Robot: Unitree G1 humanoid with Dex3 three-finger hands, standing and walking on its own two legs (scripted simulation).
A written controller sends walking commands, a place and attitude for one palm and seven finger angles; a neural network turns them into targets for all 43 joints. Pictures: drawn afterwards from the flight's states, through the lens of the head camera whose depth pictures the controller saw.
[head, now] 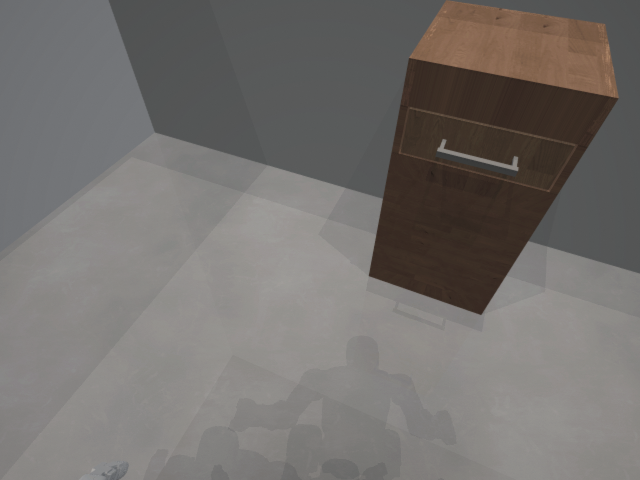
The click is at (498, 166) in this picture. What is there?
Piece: drawer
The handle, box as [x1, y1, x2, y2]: [435, 139, 518, 176]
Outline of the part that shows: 435,156 514,176 518,167 516,166 517,157 515,156 513,157 512,164 508,165 444,149 444,139 442,140 440,147 438,147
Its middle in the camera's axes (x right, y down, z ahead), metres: +0.39 -0.20 +0.96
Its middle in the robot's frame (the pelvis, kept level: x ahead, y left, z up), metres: +0.87 -0.34 -0.10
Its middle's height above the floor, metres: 0.67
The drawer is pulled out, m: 0.00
